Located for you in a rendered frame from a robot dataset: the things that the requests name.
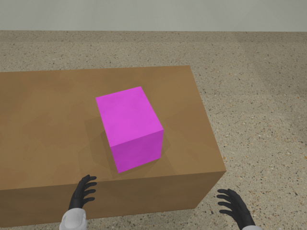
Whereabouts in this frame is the carton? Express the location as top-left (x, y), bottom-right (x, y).
top-left (96, 86), bottom-right (164, 173)

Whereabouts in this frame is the pedestal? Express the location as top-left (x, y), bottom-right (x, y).
top-left (0, 65), bottom-right (227, 228)

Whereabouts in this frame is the left robot hand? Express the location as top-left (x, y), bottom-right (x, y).
top-left (68, 175), bottom-right (97, 210)

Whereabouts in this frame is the left robot forearm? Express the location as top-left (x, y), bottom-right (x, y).
top-left (59, 208), bottom-right (87, 230)

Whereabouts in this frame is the right robot hand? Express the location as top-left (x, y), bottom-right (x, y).
top-left (216, 189), bottom-right (255, 230)

